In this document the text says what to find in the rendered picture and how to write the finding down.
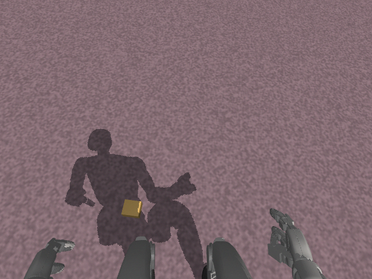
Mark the small box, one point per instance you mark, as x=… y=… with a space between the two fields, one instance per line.
x=132 y=208

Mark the right robot hand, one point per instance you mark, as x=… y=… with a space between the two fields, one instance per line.
x=293 y=245

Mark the right robot arm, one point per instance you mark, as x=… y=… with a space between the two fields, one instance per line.
x=306 y=269

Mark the left robot hand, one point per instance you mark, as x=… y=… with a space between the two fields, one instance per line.
x=43 y=265

